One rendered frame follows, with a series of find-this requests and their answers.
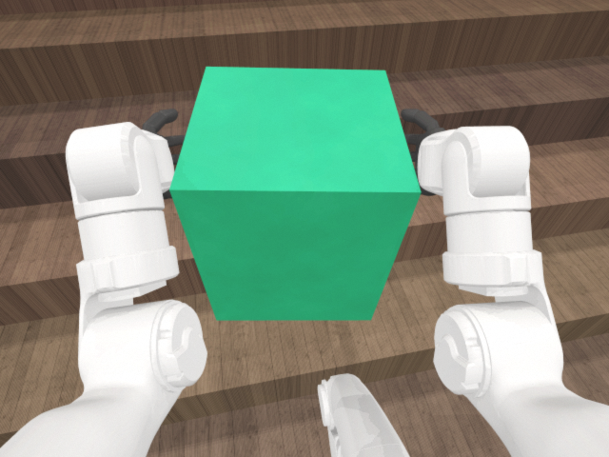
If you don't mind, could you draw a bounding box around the robot left hand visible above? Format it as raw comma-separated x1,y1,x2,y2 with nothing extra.
142,109,186,199

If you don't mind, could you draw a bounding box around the right robot forearm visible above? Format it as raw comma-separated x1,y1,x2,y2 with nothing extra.
418,126,563,369

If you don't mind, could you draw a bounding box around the carton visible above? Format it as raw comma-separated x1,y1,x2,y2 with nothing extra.
169,67,422,321

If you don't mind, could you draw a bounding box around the right robot upper arm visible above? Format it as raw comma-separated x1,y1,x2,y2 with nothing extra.
433,301,609,457

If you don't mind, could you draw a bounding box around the left robot forearm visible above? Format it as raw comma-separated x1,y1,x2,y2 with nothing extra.
66,122,179,382

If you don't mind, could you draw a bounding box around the robot right shin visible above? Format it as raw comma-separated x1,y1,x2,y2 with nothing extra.
327,380,361,457

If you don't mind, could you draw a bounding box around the left robot upper arm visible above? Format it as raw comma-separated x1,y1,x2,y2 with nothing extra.
0,300,207,457

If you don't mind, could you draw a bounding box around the robot right hand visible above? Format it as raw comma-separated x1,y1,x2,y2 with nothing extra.
401,109,445,196

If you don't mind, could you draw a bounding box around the robot right thigh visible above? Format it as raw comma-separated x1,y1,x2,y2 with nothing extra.
318,373,410,457

